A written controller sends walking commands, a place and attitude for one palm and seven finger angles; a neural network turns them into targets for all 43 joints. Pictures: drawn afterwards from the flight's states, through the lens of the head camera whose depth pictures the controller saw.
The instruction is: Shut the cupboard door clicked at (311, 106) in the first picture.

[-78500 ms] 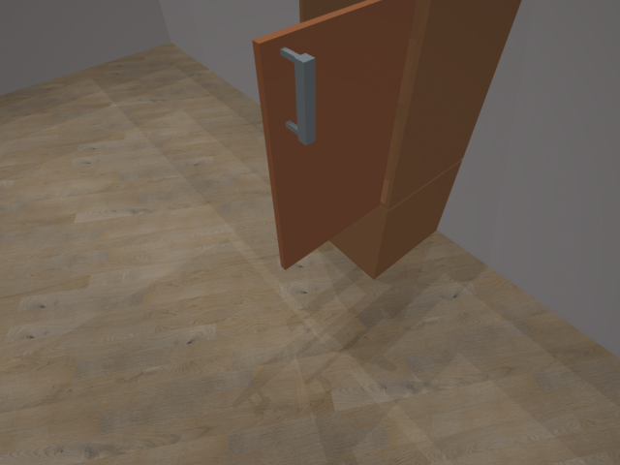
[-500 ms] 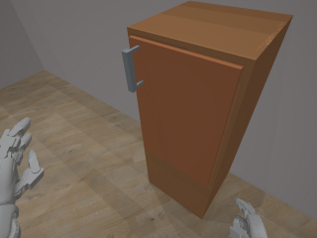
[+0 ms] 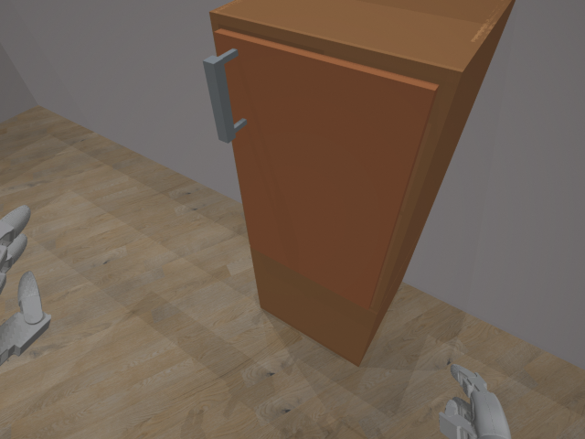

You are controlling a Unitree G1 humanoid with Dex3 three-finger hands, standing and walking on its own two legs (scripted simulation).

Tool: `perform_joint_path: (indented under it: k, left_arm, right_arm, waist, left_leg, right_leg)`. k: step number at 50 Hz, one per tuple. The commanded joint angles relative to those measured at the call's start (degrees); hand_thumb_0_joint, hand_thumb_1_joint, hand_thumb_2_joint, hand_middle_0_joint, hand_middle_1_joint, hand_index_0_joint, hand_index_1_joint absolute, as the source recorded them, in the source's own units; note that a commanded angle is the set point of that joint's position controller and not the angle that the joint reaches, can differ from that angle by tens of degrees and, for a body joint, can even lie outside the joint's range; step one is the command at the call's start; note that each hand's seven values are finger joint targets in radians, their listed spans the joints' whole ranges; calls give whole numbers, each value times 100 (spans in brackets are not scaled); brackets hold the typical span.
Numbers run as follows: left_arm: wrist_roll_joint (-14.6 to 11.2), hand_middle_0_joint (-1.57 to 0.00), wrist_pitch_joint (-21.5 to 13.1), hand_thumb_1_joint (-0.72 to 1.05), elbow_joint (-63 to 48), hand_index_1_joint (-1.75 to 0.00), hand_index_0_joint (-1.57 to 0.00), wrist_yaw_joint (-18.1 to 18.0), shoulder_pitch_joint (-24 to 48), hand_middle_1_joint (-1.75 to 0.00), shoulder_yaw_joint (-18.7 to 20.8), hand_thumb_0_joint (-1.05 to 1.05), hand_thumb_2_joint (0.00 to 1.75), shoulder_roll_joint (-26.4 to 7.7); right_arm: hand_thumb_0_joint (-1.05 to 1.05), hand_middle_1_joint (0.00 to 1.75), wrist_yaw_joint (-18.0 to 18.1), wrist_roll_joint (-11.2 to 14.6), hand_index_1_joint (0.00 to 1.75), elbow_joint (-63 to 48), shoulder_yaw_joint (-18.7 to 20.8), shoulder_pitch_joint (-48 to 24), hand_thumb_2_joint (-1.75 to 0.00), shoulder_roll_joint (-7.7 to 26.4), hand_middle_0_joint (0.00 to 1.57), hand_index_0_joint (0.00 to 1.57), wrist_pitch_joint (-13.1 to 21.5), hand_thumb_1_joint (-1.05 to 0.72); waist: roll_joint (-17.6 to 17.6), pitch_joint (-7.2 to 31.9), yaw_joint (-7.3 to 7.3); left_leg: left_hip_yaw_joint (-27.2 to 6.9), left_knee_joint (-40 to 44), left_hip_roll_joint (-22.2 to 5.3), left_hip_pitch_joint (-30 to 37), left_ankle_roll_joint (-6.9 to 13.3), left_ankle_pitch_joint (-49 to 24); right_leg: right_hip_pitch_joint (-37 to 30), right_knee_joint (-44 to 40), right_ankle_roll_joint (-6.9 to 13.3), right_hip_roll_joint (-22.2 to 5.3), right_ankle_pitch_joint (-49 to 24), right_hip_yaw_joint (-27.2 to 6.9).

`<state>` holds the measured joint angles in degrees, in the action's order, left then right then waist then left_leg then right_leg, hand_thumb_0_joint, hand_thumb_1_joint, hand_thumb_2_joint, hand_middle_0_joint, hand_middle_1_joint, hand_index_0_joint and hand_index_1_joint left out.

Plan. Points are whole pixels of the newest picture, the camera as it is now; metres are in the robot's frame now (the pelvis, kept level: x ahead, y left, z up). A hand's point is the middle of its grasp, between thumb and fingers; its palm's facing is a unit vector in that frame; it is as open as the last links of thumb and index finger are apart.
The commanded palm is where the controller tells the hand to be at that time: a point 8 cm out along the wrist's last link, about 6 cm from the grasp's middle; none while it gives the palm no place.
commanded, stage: step back with the hand held close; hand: left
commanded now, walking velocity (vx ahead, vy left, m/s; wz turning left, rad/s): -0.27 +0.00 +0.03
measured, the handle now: (229, 97) +0.62 +0.15 +0.16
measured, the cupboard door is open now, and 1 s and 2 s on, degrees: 0 0 0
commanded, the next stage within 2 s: stop stepping back and stand still in 0.68 s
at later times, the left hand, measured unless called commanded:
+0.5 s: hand out of the picture +0.07 +0.28 +0.17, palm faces +0.52 -0.71 -0.47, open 7.4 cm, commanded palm +0.00 +0.31 +0.18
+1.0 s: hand out of the picture -0.03 +0.28 +0.18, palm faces +0.50 -0.77 -0.39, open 7.4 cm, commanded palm -0.08 +0.32 +0.18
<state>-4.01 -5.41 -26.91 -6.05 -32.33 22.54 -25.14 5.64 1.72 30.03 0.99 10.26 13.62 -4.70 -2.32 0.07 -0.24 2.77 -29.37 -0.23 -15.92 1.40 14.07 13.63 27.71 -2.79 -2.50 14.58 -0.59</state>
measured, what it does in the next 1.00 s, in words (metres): walks backwards: left foot, then right foot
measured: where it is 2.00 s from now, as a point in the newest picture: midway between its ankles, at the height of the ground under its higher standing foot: outside the picture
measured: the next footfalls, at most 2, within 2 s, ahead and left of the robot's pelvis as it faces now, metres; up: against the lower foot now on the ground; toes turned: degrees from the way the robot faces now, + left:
left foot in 0.72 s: -0.14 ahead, +0.13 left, +0.00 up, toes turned +2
right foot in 0.94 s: -0.22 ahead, -0.07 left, +0.00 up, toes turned +1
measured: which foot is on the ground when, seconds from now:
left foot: down 0.00-0.56, up 0.58-0.70, down 0.72-1.00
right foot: down 0.00-0.72, up 0.74-0.92, down 0.94-1.00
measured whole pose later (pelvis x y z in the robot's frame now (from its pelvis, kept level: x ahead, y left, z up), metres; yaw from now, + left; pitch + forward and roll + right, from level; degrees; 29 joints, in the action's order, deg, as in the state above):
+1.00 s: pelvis -0.21 +0.02 -0.02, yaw +2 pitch +0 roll -2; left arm -2.9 -12.1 -31.1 -8.7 -29.5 24.6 -22.9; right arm 2.3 0.5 34.7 -1.5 13.3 9.1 6.3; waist -0.2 2.3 -0.8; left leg 2.0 -41.6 -4.5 -26.5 -0.5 19.1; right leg 15.9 34.8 1.6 3.3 18.9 0.9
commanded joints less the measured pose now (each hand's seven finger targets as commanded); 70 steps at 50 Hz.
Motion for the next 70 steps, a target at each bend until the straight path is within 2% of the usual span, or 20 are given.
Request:
perform_joint_path:
  k: [1, 7, 11, 16, 23, 25, 28, 30, 34, 35, 36, 37, 39, 42, 45, 48, 50, 54, 59, 70]
  left_arm:
    - [-28, -20, -469, 90, -1091, -30, -20, -222, 68, -30, 959, 0, 90, -999]
    - [97, -20, -650, 90, -890, -30, -20, -268, 306, -30, 827, 0, 90, -842]
    - [225, -20, -857, 90, -1070, -30, -20, -342, 621, -30, 744, 0, 90, -821]
    - [251, -20, -1084, 90, -1549, -30, -20, -454, 869, -30, 859, 0, 90, -974]
    - [297, -20, -1190, 90, -971, -30, -20, -338, 358, -30, 1103, 0, 90, -879]
    - [294, -20, -1203, 90, -929, -30, -20, -313, 342, -30, 1263, 0, 90, -1108]
    - [187, -20, -1134, 90, -1019, -30, -20, -404, 401, -30, 976, 0, 90, -1078]
    - [210, -20, -1022, 90, -1171, -30, -20, -445, 767, -30, 889, 0, 90, -1060]
    - [190, -20, -1077, 90, -1304, -30, -20, -453, 1491, -30, 776, 0, 90, -1020]
    - [196, -20, -1173, 90, -1519, -30, -20, -466, 1681, -30, 782, 0, 90, -1094]
    - [194, -20, -1262, 90, -1625, -30, -20, -500, 1558, -30, 864, 0, 90, -950]
    - [210, -20, -1285, 90, -1675, -30, -20, -540, 1581, -30, 950, 0, 90, -938]
    - [84, -20, -1315, 90, -1532, -30, -20, -485, 1092, -30, 1177, 0, 90, -1013]
    - [-1, -20, -1161, 90, -1921, -30, -20, -336, 637, -30, 905, 0, 90, -658]
    - [79, -20, -982, 90, -1615, -30, -20, -348, 450, -30, 904, 0, 90, -746]
    - [90, -20, -842, 90, -1178, -30, -20, -387, 853, -30, 885, 0, 90, -988]
    - [62, -20, -816, 90, -941, -30, -20, -473, 1299, -30, 904, 0, 90, -1109]
    - [89, -20, -801, 90, -865, -30, -20, -512, 707, -30, 829, 0, 90, -924]
    - [164, -20, -918, 90, -1243, -30, -20, -460, 615, -30, 862, 0, 90, -940]
    - [154, -20, -955, 90, -1216, -30, -20, -412, 305, -30, 1029, 0, 90, -1085]
  right_arm:
    - [0, 30, 80, -32, 30, -932, 211, -454, -90, 658, 20, 20, 325, -90]
    - [0, 30, 63, -25, 30, -880, 209, -377, -90, 732, 20, 20, 519, -90]
    - [0, 30, 66, -70, 30, -789, 205, -272, -90, 711, 20, 20, 718, -90]
    - [0, 30, 103, -112, 30, -674, 169, -207, -90, 698, 20, 20, 1007, -90]
    - [0, 30, 50, -84, 30, -618, 263, -198, -90, 783, 20, 20, 1195, -90]
    - [0, 30, 7, -94, 30, -605, 313, -184, -90, 748, 20, 20, 1183, -90]
    - [0, 30, -142, -142, 30, -263, 257, -130, -90, 417, 20, 20, 1064, -90]
    - [0, 30, -183, -201, 30, -200, 245, -204, -90, 445, 20, 20, 1001, -90]
    - [0, 30, -9, -152, 30, -180, 144, -159, -90, 506, 20, 20, 1027, -90]
    - [0, 30, 78, -134, 30, -171, 191, -213, -90, 623, 20, 20, 1103, -90]
    - [0, 30, 127, -166, 30, -273, 229, -215, -90, 789, 20, 20, 1212, -90]
    - [0, 30, 130, -214, 30, -264, 259, -157, -90, 631, 20, 20, 1308, -90]
    - [0, 30, 17, -202, 30, -200, 393, -84, -90, 594, 20, 20, 1446, -90]
    - [0, 30, -226, -75, 30, -270, 358, -104, -90, 559, 20, 20, 1509, -90]
    - [0, 30, -295, -19, 30, -356, 224, -131, -90, 552, 20, 20, 1501, -90]
    - [0, 30, -222, -153, 30, -286, 151, -134, -90, 462, 20, 20, 1309, -90]
    - [0, 30, -186, -113, 30, -153, 151, -274, -90, 503, 20, 20, 1253, -90]
    - [0, 30, -73, -149, 30, -160, 52, -156, -90, 486, 20, 20, 1146, -90]
    - [0, 30, 60, -181, 30, -238, 34, -272, -90, 562, 20, 20, 1324, -90]
    - [0, 30, -57, -212, 30, -125, 119, -52, -90, 575, 20, 20, 1430, -90]
  waist:
    - [-275, 964, -57]
    - [-175, 240, -1]
    - [2, 101, 61]
    - [-418, 454, 65]
    - [-992, 373, -31]
    - [-334, 189, -20]
    - [1490, 100, 34]
    - [1611, 183, 47]
    - [697, 137, 183]
    - [-270, 71, 170]
    - [-1612, 260, 89]
    - [-1897, 529, 112]
    - [-1472, 1060, 55]
    - [-864, 941, -18]
    - [-710, 633, 8]
    - [959, -16, 154]
    - [1203, 235, 121]
    - [380, 58, 194]
    - [-1170, -93, 108]
    - [-366, 756, 68]
  left_leg:
    - [-515, 506, -597, -14, 63, -2053]
    - [-714, 904, -589, -1622, 255, 1409]
    - [-779, 561, -443, -1568, 246, 2019]
    - [-1107, 936, -558, -1292, 248, 1728]
    - [-1355, 1476, -1128, -3140, 526, 3030]
    - [-962, 669, -748, -2785, 361, 2748]
    - [-370, -2628, 21, -422, -261, 1185]
    - [-650, -3600, -75, -360, -232, 1426]
    - [-400, -209, -93, 189, -87, 770]
    - [-564, 591, -396, -41, 11, 737]
    - [-1676, 1259, -1456, -884, 464, 555]
    - [-2016, 1331, -2096, -1264, 823, -71]
    - [-1694, 1042, -2202, -1126, 998, -365]
    - [-951, 588, -1679, -519, 640, -897]
    - [-683, 464, -1212, -848, 218, 1370]
    - [-170, -1428, -231, -829, -247, 1278]
    - [-409, -1957, -195, -624, -234, 843]
    - [-480, -33, -208, 176, -52, 582]
    - [-2462, 2403, -1386, -916, 390, 3112]
    - [-850, 722, -655, 153, 77, -633]
  right_leg:
    - [-588, 230, 184, -43, -2039, 29]
    - [-540, -21, 204, -27, -31, -228]
    - [150, -574, 331, -169, 1411, -495]
    - [27, -102, 274, 99, 840, -165]
    - [-1526, 1317, 201, 599, 298, -115]
    - [-693, 515, 419, 282, 884, -767]
    - [2500, -1726, 1345, -1521, 2232, -2849]
    - [2735, -1805, 1462, -1687, 1867, -2730]
    - [2071, -320, 560, -572, 572, -1171]
    - [1777, 470, 422, -226, 367, -922]
    - [1187, 1827, 171, 353, 386, -491]
    - [876, 3077, 71, 597, 1065, -294]
    - [834, 3966, 91, 497, 1334, -464]
    - [645, 2386, 59, 412, 1262, -10]
    - [-227, 302, 127, 491, 588, 252]
    - [941, -1497, 1143, -961, 1802, -2018]
    - [981, -1681, 1298, -1271, 1967, -2291]
    - [1092, -851, 841, -540, 1731, -871]
    - [46, 1019, 237, 528, 814, 16]
    - [-620, -470, 430, 112, -806, -254]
